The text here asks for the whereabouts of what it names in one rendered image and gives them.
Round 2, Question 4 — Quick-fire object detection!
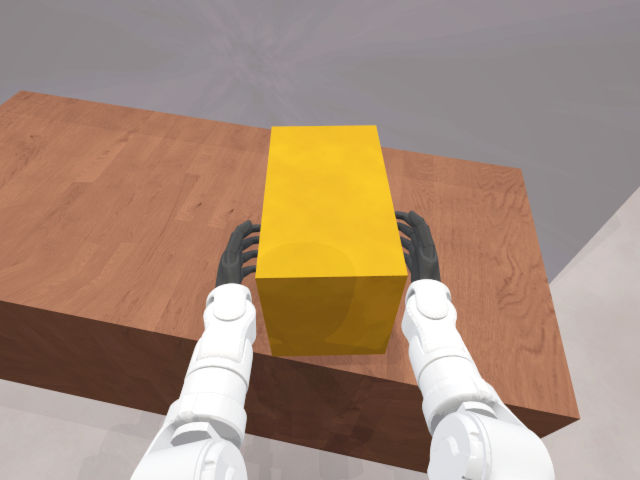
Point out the right robot hand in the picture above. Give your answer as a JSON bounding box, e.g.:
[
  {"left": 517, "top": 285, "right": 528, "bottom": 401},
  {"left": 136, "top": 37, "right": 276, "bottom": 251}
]
[{"left": 394, "top": 210, "right": 441, "bottom": 283}]

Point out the robot left forearm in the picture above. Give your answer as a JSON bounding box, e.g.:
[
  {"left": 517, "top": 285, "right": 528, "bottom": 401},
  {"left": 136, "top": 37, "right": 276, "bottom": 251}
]
[{"left": 130, "top": 284, "right": 256, "bottom": 480}]

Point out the robot right upper arm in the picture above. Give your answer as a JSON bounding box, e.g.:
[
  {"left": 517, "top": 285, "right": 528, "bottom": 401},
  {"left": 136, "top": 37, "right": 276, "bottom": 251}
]
[{"left": 427, "top": 410, "right": 555, "bottom": 480}]

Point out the pedestal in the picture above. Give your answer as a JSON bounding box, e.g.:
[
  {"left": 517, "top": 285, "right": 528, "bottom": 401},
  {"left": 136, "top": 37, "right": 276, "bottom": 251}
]
[{"left": 0, "top": 90, "right": 580, "bottom": 474}]

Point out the carton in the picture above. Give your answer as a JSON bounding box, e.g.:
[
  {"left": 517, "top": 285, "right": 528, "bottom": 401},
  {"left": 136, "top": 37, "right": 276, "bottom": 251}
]
[{"left": 255, "top": 125, "right": 408, "bottom": 357}]

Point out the robot right forearm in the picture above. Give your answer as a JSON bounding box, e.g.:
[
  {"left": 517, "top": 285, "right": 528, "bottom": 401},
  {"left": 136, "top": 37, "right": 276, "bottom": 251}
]
[{"left": 401, "top": 279, "right": 555, "bottom": 479}]

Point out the left robot hand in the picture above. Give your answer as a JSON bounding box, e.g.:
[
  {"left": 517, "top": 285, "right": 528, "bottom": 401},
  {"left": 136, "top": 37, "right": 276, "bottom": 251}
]
[{"left": 215, "top": 220, "right": 261, "bottom": 288}]

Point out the robot left upper arm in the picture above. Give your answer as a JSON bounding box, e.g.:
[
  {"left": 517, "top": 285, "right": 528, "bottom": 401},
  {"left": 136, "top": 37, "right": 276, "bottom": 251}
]
[{"left": 131, "top": 438, "right": 248, "bottom": 480}]

